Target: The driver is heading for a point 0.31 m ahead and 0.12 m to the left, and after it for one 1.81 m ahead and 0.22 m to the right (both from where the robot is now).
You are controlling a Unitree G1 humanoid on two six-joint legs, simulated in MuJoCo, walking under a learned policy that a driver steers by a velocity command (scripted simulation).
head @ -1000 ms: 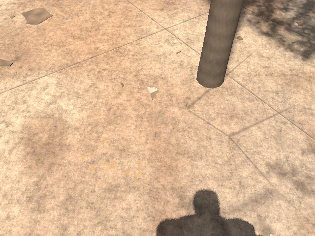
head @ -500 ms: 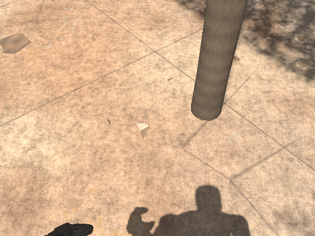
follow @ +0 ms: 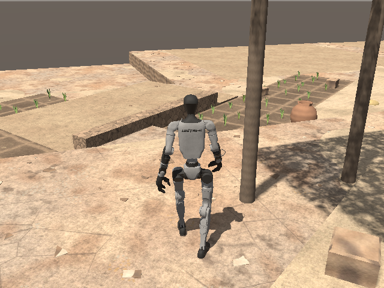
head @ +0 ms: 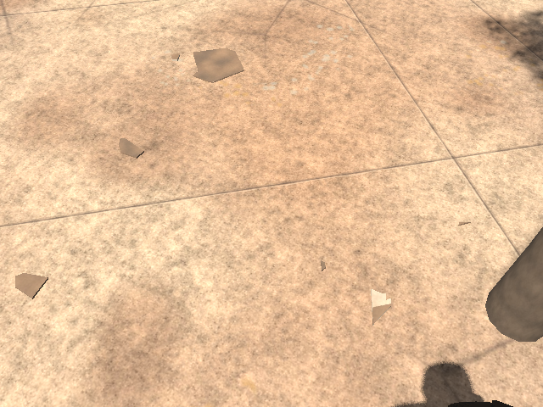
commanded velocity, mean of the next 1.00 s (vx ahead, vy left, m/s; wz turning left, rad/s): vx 0.50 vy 0.00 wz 0.09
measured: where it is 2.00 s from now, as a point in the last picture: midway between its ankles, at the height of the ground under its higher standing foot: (264, 296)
